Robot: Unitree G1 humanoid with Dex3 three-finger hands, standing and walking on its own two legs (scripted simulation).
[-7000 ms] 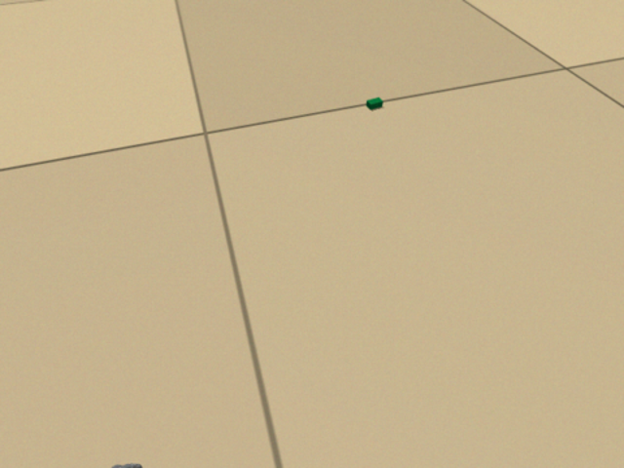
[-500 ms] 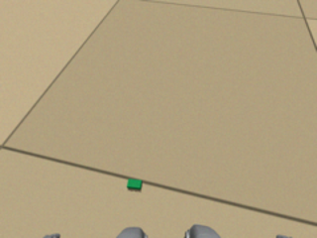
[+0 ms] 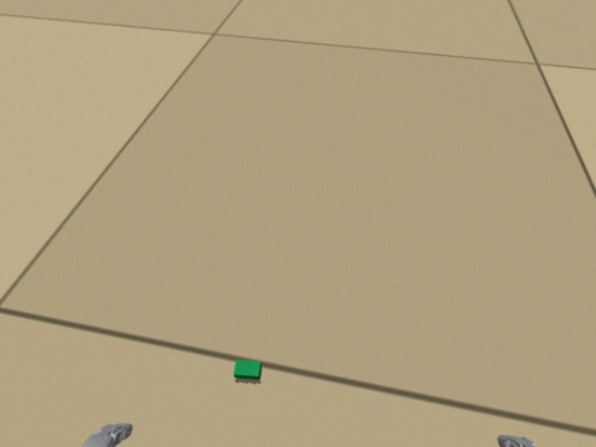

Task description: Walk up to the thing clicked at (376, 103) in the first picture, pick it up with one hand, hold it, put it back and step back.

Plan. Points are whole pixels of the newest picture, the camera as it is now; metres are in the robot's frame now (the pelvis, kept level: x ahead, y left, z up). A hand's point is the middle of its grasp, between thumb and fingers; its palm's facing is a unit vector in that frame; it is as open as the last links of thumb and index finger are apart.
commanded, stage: walk up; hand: left
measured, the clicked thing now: (247, 369) +0.44 +0.20 -0.76
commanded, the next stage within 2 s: none
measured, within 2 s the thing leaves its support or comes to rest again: neither
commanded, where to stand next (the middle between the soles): +0.01 +0.01 m, yaw -2 degrees
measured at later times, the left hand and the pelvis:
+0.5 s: hand out of the picture +0.10 +0.24 -0.15, palm faces -0.04 -0.94 -0.34, open 7.3 cm; pelvis +0.01 +0.00 +0.01, yaw -1 degrees
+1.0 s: hand out of the picture +0.08 +0.30 -0.18, palm faces -0.10 -0.93 -0.36, open 7.3 cm; pelvis -0.07 +0.04 -0.02, yaw -1 degrees
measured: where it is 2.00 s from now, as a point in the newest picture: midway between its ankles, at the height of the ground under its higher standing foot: outside the picture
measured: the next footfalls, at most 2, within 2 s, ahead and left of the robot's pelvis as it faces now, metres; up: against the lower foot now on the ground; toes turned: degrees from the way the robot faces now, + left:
left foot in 0.92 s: -0.04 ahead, +0.14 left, +0.00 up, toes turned -2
right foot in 1.38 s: +0.10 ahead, -0.13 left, +0.00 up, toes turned -7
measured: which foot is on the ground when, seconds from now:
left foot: down 0.00-0.78, up 0.80-0.90, down 0.92-1.00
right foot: down 0.00-0.94, up 0.96-1.00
